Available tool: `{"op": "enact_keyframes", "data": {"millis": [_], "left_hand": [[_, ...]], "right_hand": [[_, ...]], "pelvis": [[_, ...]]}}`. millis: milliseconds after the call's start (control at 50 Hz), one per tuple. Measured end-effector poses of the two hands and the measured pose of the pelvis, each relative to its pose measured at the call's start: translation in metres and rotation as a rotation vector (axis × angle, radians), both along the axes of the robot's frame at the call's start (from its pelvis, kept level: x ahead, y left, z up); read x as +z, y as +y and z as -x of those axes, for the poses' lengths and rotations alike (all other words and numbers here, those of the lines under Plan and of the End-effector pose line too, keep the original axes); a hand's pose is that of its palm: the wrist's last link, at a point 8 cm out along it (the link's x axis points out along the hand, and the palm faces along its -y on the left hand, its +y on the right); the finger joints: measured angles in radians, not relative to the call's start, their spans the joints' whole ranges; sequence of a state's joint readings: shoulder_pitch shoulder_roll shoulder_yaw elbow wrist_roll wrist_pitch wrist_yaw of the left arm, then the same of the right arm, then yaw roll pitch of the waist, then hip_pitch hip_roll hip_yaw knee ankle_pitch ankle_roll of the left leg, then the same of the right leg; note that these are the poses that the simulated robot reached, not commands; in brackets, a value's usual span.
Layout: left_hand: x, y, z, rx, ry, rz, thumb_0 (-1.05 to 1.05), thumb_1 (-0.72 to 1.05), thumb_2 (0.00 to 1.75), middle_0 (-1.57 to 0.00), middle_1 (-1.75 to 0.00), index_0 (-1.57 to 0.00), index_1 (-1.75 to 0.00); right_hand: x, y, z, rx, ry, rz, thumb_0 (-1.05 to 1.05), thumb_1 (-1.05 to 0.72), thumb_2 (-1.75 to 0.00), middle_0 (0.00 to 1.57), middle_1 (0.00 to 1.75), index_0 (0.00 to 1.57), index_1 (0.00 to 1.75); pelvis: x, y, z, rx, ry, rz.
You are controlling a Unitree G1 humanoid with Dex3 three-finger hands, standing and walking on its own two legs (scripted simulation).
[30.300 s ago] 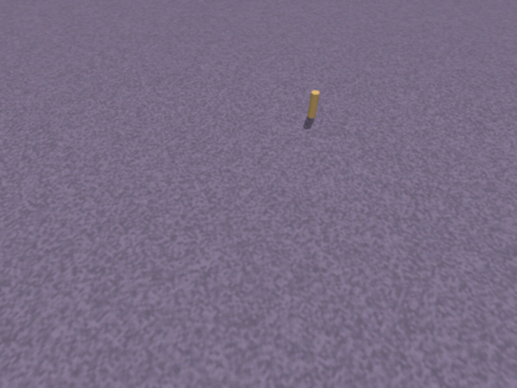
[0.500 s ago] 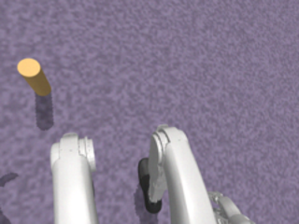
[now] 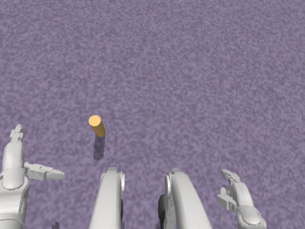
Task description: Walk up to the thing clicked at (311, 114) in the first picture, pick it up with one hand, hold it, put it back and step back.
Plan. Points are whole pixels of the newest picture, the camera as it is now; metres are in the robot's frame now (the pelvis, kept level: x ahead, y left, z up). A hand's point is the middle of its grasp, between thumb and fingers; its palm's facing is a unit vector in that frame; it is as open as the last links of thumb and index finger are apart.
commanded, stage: home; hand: left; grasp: from the side
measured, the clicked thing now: (98, 126) +0.51 +0.24 -0.47
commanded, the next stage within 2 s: none
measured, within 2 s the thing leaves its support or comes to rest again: neither
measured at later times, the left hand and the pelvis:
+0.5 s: hand (41, 183) +0.22 +0.20 +0.08, palm faces +0.14 -0.94 -0.31, open 17.2 cm; pelvis +0.05 +0.01 +0.14, yaw +2 degrees
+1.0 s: hand (44, 191) +0.21 +0.19 +0.10, palm faces +0.15 -0.95 -0.28, open 17.4 cm; pelvis +0.05 +0.00 +0.16, yaw +3 degrees
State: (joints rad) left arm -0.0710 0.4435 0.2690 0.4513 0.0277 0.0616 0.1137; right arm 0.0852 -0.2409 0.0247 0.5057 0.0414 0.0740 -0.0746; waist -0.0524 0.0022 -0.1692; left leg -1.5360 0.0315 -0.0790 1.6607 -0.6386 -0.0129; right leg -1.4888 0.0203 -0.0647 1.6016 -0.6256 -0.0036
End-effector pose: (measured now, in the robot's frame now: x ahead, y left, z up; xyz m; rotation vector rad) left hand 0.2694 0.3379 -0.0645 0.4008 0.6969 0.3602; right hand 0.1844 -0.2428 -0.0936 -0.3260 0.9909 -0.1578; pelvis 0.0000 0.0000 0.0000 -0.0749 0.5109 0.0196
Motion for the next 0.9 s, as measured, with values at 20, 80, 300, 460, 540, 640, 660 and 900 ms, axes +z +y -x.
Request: {"op": "enact_keyframes", "data": {"millis": [20, 80, 300, 460, 540, 640, 660, 900], "left_hand": [[0.008, -0.004, 0.002, 0.004, 0.008, 0.010, -0.01, -0.49, 0.09, -0.07, -0.06, -0.07, -0.06], [0.029, -0.017, 0.008, 0.016, 0.030, 0.044, -0.01, -0.51, 0.08, -0.07, -0.06, -0.07, -0.06], [0.110, -0.060, 0.040, 0.016, 0.071, 0.132, -0.01, -0.53, 0.07, -0.07, -0.06, -0.07, -0.06], [0.165, -0.084, 0.063, -0.025, 0.045, 0.166, -0.01, -0.50, 0.09, -0.07, -0.07, -0.07, -0.06], [0.185, -0.094, 0.073, -0.040, 0.015, 0.187, -0.01, -0.49, 0.09, -0.07, -0.07, -0.07, -0.06], [0.195, -0.098, 0.083, -0.037, -0.001, 0.203, -0.01, -0.50, 0.09, -0.07, -0.06, -0.07, -0.06], [0.195, -0.099, 0.084, -0.034, 0.001, 0.204, -0.01, -0.50, 0.08, -0.07, -0.06, -0.07, -0.06], [0.192, -0.101, 0.085, -0.023, 0.019, 0.206, -0.01, -0.52, 0.07, -0.06, -0.06, -0.06, -0.05]], "right_hand": [[0.011, -0.001, -0.001, -0.003, -0.014, 0.003, 0.01, -0.90, -0.90, 0.20, 0.31, 0.20, 0.30], [0.041, -0.003, -0.002, -0.018, -0.043, 0.009, 0.01, -0.90, -0.90, 0.20, 0.31, 0.20, 0.30], [0.125, 0.002, 0.014, -0.085, -0.106, 0.010, 0.01, -0.90, -0.90, 0.20, 0.31, 0.20, 0.30], [0.161, 0.015, 0.005, -0.105, -0.211, -0.019, 0.01, -0.90, -0.90, 0.20, 0.31, 0.20, 0.30], [0.173, 0.022, -0.008, -0.090, -0.274, -0.036, 0.01, -0.90, -0.90, 0.20, 0.31, 0.20, 0.30], [0.184, 0.029, -0.025, -0.050, -0.337, -0.049, 0.01, -0.90, -0.90, 0.20, 0.31, 0.20, 0.30], [0.186, 0.029, -0.028, -0.041, -0.347, -0.050, 0.01, -0.90, -0.90, 0.20, 0.31, 0.20, 0.30], [0.192, 0.021, -0.038, 0.004, -0.366, -0.026, 0.01, -0.90, -0.90, 0.20, 0.31, 0.20, 0.30]], "pelvis": [[0.009, 0.000, -0.003, 0.002, -0.012, -0.002], [0.034, 0.000, -0.010, 0.008, -0.048, -0.006], [0.110, 0.004, -0.034, 0.025, -0.205, -0.021], [0.141, 0.009, -0.046, 0.028, -0.296, -0.030], [0.148, 0.011, -0.049, 0.031, -0.331, -0.035], [0.152, 0.009, -0.050, 0.036, -0.354, -0.040], [0.153, 0.009, -0.050, 0.037, -0.356, -0.041], [0.155, 0.001, -0.052, 0.045, -0.370, -0.048]]}}
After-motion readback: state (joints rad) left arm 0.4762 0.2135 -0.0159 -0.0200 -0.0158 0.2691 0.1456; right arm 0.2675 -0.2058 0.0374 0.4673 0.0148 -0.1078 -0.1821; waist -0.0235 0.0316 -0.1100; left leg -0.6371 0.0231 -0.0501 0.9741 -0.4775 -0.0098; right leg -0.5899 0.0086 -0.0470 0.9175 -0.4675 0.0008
